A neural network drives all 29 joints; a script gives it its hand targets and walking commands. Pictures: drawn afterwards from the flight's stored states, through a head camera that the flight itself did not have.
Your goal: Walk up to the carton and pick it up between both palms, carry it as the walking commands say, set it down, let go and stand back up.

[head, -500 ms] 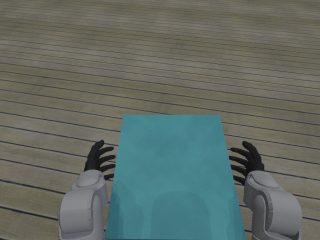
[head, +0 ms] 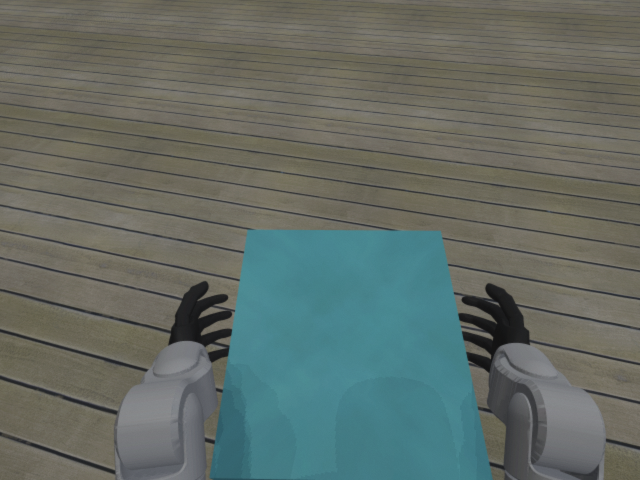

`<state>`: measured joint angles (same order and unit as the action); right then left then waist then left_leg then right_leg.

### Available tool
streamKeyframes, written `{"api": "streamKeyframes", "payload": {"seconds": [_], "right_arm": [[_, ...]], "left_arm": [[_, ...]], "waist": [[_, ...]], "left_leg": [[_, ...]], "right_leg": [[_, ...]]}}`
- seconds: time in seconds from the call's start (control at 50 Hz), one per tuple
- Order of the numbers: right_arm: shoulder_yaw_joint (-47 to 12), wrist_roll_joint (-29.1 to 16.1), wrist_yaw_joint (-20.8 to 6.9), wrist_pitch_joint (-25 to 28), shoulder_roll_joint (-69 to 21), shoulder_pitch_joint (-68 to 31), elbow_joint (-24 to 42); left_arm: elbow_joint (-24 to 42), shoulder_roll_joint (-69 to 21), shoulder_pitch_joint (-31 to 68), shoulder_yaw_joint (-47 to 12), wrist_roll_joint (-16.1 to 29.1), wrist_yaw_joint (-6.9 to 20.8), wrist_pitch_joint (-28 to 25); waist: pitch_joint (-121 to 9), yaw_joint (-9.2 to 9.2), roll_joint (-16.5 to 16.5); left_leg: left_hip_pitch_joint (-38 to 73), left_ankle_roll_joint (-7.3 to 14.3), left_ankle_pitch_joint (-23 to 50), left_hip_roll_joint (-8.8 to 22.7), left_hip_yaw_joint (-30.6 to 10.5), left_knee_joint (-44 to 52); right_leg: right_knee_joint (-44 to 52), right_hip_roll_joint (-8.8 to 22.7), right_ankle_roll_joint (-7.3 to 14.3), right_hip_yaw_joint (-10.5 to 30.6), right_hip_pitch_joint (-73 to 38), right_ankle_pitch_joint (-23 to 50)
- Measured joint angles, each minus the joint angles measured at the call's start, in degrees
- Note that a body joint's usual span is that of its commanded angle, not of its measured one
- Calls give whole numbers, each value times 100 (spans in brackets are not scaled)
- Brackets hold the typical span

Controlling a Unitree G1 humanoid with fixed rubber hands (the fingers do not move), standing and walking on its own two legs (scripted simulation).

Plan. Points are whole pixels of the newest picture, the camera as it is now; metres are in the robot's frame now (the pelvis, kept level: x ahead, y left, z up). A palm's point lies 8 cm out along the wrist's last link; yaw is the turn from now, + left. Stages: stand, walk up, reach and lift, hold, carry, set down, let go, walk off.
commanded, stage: carry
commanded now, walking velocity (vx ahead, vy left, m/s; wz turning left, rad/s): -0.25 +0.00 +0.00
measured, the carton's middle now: (343, 356) +0.30 +0.00 +0.01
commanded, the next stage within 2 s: none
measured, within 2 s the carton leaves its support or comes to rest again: neither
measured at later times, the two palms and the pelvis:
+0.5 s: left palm out of the picture +0.05 +0.19 +0.10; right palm out of the picture +0.05 -0.14 +0.09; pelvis -0.21 +0.03 -0.01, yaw -3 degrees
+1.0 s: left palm out of the picture -0.18 +0.24 +0.09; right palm out of the picture -0.17 -0.09 +0.10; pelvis -0.43 +0.07 +0.00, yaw -1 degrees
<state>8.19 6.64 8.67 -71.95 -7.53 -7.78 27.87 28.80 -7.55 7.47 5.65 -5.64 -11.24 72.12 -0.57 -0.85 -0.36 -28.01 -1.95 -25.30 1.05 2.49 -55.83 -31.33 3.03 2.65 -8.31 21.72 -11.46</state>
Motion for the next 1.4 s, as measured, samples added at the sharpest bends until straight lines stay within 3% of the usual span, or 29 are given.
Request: {"api": "streamKeyframes", "payload": {"seconds": [0.04, 0.08, 0.1, 0.12, 0.18, 0.24, 0.28, 0.42, 0.48, 0.52, 0.56, 0.62, 0.66, 0.76, 0.8, 0.82, 0.88, 0.94, 0.98, 1.02, 1.1, 1.16, 1.2, 1.24, 1.3, 1.34, 1.4], "right_arm": [[22, -19, 35, 35, -3, -23, 186], [38, -20, 50, 51, -13, -88, 289], [6, -13, 54, 122, -16, -87, 237], [-40, 0, 59, 153, -16, -73, 171], [-161, 18, 48, 98, 0, 48, 34], [-204, 8, 16, 43, 8, 171, 70], [-184, 3, -17, 37, 8, 189, 112], [-89, 10, -112, 113, -2, 54, 186], [-126, 59, -87, 118, 4, 61, 176], [-64, 54, -79, 109, 12, 155, 148], [-31, 32, -42, 17, 17, 303, 198], [-46, -14, 35, -143, 20, 342, 234], [-100, -45, 99, -152, 19, 274, 235], [-46, -53, 123, -75, 6, 57, 258], [-19, -36, 101, -55, -5, -35, 217], [-32, -21, 85, -1, -11, -58, 138], [-153, 33, 37, 0, -5, -14, -106], [-146, 30, -41, -18, 3, 99, -157], [-63, 1, -94, -4, 2, 101, -124], [6, -10, -147, 45, -3, 60, -79], [-4, 14, -138, 120, -13, -72, 36], [-7, 43, -114, 172, -10, -76, 43], [7, 37, -64, 158, 5, 55, 49], [-1, 17, 2, 48, 14, 234, 152], [-51, -39, 80, -56, 19, 308, 256], [-128, -103, 205, -73, 18, 254, 315], [-148, -132, 240, -16, 12, 145, 371]], "left_arm": [[45, -9, 91, -17, -70, 110, -94], [91, -14, 162, -13, -133, 192, -159], [64, -15, 192, 30, -157, 224, -190], [44, -11, 154, 58, -173, 249, -201], [74, 9, -93, 30, -223, 265, -123], [204, 19, -233, -34, -213, 210, -2], [278, 23, -270, -80, -186, 153, 18], [421, 17, -153, -84, -67, -3, -7], [316, 9, -91, -21, -41, 38, -34], [143, 4, -75, -81, -19, 12, -53], [23, 13, -146, -182, -48, 46, -29], [10, 19, -288, -223, -87, 98, -7], [50, 17, -272, -152, -131, 171, -19], [53, 1, -30, -64, -201, 260, -93], [47, -1, 29, -40, -228, 269, -112], [20, 0, 55, -1, -230, 267, -121], [20, 13, -154, 38, -240, 248, -61], [104, 21, -234, -28, -178, 94, 108], [178, 23, -231, -95, -85, -53, 142], [243, 22, -184, -131, -30, -142, 120], [311, 9, -30, -37, -9, -93, 21], [204, -4, 64, 6, -11, -38, -50], [3, -9, 60, -40, -38, 25, -105], [-101, 5, -41, -138, -74, 94, -98], [-29, 14, -204, -179, -84, 134, -107], [23, 13, -223, -96, -112, 237, -169], [115, 9, -135, -23, -131, 292, -220]], "waist": [[-17, 153, -63], [-53, 311, -48], [-19, 354, -203], [15, 357, -288], [42, 322, -142], [82, 172, -73], [67, 61, -57], [-59, -129, 132], [-121, -164, 197], [-12, -65, 329], [32, 15, 227], [1, 188, 169], [-25, 294, 157], [-149, 389, 14], [-194, 396, -83], [-140, 384, -215], [-77, 203, -181], [-7, -2, -140], [-16, -120, -121], [-20, -200, -81], [-44, -204, 29], [-60, -170, 211], [66, -44, 364], [115, 71, 254], [126, 262, 220], [105, 365, 211], [34, 436, 161]], "left_leg": [[583, 40, 42, -5, 74, 1098], [1138, 67, 603, 81, 170, 2252], [1145, 142, 747, -27, 247, 2373], [1110, 230, 781, -81, 305, 2349], [948, 379, 830, 76, 316, 2247], [821, 402, 1066, 214, 306, 2324], [695, 416, 1244, 261, 311, 2387], [127, 394, 1945, 387, 332, 2618], [-118, 346, 2213, 439, 400, 2625], [-225, 208, 1581, 461, 294, 2340], [-465, 90, 482, 270, 212, 1210], [-628, 42, 130, 56, 92, -308], [-468, -5, 42, 29, 72, -582], [534, 36, -424, -10, 178, 939], [1009, 68, 165, -6, 276, 2045], [994, 144, 787, -61, 327, 2207], [823, 336, 1077, 65, 324, 2175], [720, 362, 1343, 187, 260, 2396], [561, 352, 1579, 244, 259, 2517], [382, 366, 1799, 283, 274, 2615], [-19, 361, 2222, 358, 340, 2759], [-317, 319, 2500, 462, 372, 2769], [-442, 161, 1628, 468, 271, 2430], [-709, 13, 532, 249, 182, 1187], [-847, -34, 254, 46, 51, -367], [-647, -67, 118, 14, 25, -618], [-65, -74, -277, -6, 40, 22]], "right_leg": [[-8, 94, -78, 43, 244, 158], [-40, 107, -150, 33, 478, 312], [-89, 213, -185, 117, 565, 365], [-233, 231, -223, 223, 640, -12], [-1372, -2, -267, 371, 937, -1337], [-2558, -190, -289, 523, 1082, -1525], [-2839, -218, -316, 571, 1006, -1596], [-1331, -290, -323, 435, 12, -1691], [12, -298, -221, 317, -490, -616], [-57, -334, -188, 247, -435, -320], [-140, -174, -181, 293, -348, -317], [-22, 10, -203, 372, -187, -73], [46, 74, -232, 404, -20, 147], [175, 231, -278, 384, 480, 655], [165, 294, -323, 353, 684, 837], [92, 360, -320, 398, 747, 699], [-1231, 137, -374, 504, 1171, -995], [-2892, -73, -380, 600, 1427, -1234], [-3317, -132, -413, 617, 1367, -1237], [-3098, -144, -453, 580, 1106, -1322], [-1647, -212, -378, 471, 268, -1609], [-183, -315, -244, 345, -347, -841], [-175, -354, -182, 299, -288, -471], [-209, -171, -176, 354, -194, -374], [-25, -9, -212, 437, -61, -92], [57, 49, -241, 479, 91, 119], [106, 126, -271, 489, 364, 383]]}}
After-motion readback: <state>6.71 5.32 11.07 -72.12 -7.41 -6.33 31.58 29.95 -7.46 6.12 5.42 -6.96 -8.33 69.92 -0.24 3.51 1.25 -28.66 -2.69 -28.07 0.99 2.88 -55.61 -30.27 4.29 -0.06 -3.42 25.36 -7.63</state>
